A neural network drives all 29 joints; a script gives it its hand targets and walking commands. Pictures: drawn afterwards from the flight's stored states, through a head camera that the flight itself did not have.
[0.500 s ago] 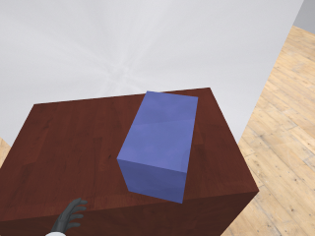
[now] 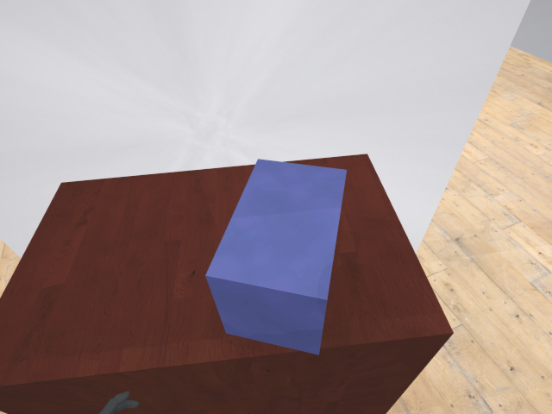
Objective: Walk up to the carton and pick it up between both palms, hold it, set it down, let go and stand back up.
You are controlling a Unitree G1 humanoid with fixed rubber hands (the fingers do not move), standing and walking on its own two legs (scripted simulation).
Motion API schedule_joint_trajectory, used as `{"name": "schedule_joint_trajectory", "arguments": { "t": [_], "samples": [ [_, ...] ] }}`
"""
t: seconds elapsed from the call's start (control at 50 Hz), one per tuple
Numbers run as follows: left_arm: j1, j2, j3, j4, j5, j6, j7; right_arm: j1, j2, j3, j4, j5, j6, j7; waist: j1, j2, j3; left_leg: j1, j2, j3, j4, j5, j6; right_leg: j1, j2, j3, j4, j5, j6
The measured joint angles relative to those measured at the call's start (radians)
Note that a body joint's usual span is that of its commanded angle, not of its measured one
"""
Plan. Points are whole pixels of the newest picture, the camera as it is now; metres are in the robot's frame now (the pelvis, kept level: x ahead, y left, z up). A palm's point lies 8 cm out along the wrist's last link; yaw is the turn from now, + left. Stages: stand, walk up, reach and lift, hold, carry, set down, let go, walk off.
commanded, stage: stand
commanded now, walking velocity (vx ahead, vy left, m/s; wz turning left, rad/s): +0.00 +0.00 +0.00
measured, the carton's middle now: (286, 251) +0.40 +0.01 -0.03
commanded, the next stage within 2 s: none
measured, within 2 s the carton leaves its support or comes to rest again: neither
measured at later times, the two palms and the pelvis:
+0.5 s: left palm out of the picture +0.09 +0.30 -0.09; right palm out of the picture +0.05 -0.31 -0.11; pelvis +0.00 +0.00 +0.00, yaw +0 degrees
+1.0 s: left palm out of the picture +0.09 +0.30 -0.09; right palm out of the picture +0.06 -0.31 -0.11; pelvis +0.00 +0.00 +0.00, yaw +0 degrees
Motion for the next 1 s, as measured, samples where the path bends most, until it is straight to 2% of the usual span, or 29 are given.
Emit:
{"name": "schedule_joint_trajectory", "arguments": {
  "t": [0.38,1.0],
  "samples": [
    [0.000,0.000,0.000,0.052,0.000,0.005,0.000,-0.015,0.000,0.000,0.045,0.000,0.001,-0.003,0.000,0.000,0.009,0.000,0.000,0.000,-0.013,0.014,-0.001,0.000,0.000,0.000,-0.013,0.014,0.000],
    [0.000,0.000,0.000,0.057,0.000,0.005,0.000,-0.039,0.000,0.000,0.062,0.000,0.004,-0.003,0.000,0.000,0.016,0.000,0.000,0.000,-0.027,0.018,-0.003,0.000,0.000,-0.001,-0.027,0.018,0.000]
  ]
}}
